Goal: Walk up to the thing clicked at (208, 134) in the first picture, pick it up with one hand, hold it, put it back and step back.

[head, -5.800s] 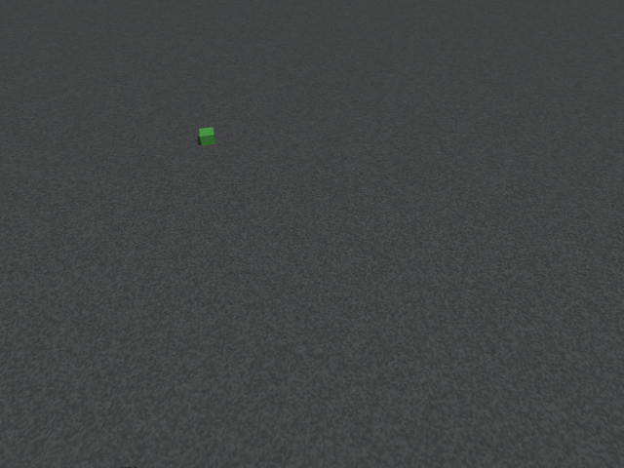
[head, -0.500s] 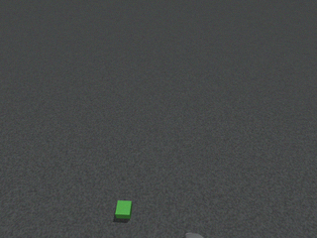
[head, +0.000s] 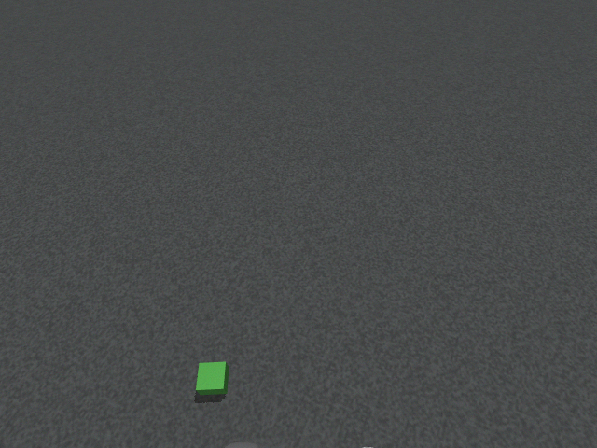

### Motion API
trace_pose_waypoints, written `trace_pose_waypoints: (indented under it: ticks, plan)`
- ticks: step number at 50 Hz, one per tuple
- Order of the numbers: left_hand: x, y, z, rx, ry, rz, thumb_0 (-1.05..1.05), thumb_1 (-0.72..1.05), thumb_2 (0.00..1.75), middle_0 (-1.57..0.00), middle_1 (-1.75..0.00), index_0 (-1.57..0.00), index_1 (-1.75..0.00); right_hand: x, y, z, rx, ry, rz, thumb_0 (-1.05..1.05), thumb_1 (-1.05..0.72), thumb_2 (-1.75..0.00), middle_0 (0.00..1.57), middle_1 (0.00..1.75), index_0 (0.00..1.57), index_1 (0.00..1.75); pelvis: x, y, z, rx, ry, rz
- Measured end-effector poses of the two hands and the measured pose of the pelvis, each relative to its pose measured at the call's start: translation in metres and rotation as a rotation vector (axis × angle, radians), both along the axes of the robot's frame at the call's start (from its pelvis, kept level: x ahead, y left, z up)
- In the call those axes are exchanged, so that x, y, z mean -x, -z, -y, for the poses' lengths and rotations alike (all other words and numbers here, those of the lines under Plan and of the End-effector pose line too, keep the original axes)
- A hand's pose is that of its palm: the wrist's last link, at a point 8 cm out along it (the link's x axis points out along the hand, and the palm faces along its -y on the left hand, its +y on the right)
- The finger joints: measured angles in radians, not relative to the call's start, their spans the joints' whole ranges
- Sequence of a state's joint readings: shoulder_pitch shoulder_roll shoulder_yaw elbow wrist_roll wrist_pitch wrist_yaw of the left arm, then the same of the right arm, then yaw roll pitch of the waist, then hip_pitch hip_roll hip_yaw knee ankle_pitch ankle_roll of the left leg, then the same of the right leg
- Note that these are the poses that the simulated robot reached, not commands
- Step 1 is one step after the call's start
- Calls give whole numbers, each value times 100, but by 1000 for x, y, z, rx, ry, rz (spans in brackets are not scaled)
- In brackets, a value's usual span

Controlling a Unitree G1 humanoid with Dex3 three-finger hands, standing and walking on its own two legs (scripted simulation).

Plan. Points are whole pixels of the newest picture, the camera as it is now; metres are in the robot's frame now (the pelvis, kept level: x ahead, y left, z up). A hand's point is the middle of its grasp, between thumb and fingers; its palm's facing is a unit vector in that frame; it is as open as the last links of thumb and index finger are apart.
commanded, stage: walk up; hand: left
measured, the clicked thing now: (213, 378) +0.41 +0.31 -0.73
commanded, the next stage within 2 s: none
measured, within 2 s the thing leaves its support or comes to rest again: neither
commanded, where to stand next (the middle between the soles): +0.07 +0.01 m, yaw +2 degrees
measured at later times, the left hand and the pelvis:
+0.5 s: hand out of the picture +0.08 +0.26 -0.16, palm faces +0.00 -0.92 -0.38, open 7.4 cm; pelvis +0.00 -0.01 -0.01, yaw +1 degrees
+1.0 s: hand out of the picture +0.05 +0.26 -0.15, palm faces +0.03 -0.93 -0.35, open 7.4 cm; pelvis -0.01 +0.00 +0.01, yaw +2 degrees
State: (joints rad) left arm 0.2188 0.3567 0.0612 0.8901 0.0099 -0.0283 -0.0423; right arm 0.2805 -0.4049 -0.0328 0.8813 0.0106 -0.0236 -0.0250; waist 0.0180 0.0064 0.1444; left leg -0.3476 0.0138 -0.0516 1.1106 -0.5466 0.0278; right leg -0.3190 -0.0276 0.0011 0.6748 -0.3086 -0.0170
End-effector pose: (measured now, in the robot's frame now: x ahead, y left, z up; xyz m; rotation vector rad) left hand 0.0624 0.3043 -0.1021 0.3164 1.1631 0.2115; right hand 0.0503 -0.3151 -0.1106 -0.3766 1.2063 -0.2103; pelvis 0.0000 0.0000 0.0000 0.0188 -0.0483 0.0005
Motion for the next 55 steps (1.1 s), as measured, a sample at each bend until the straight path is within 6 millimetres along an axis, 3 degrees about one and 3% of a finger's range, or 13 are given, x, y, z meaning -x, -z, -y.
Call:
trace_pose_waypoints:
  ticks: [4,7,14,19,24,33,45,55]
  plan:
    - [-24,-13,1,-32,20,31,1,90,90,-21,-30,-21,-30,-34,3,-14,-58,-12,73,1,-90,-90,20,30,21,29,-13,-5,-1,5,1,-5]
    - [-40,-13,-5,-53,29,51,1,90,90,-21,-30,-21,-30,-49,8,-22,-70,-18,87,1,-90,-90,20,30,21,29,-20,-1,-3,20,-3,-5]
    - [-65,7,-15,-37,-10,71,1,90,90,-21,-30,-21,-30,-57,12,-30,-48,-22,56,1,-90,-90,20,30,21,30,-23,10,-8,7,-13,11]
    - [-53,12,-7,-23,-7,30,1,91,90,-21,-30,-21,-30,-62,5,-17,-27,-31,57,1,-90,-90,20,30,21,30,-15,7,0,25,-10,-17]
    - [-19,16,4,-32,-11,-25,1,91,90,-21,-30,-21,-30,-67,6,-1,-21,-22,77,1,-90,-90,20,30,21,30,-3,8,8,36,-19,-2]
    - [18,12,4,-26,-42,-64,1,90,90,-21,-30,-21,-30,-51,5,-1,-43,-23,60,1,-90,-90,20,30,21,29,11,4,7,24,-33,21]
    - [22,6,-3,-6,-58,-71,1,90,90,-21,-30,-21,-30,-24,1,-20,-77,-15,-23,1,-90,-90,20,30,21,29,13,-7,2,38,-34,-4]
    - [17,7,-1,2,-67,-91,1,90,90,-21,-30,-21,-30,-36,-2,-19,-74,-7,-22,1,-90,-90,20,30,21,29,1,-10,3,42,-35,-18]
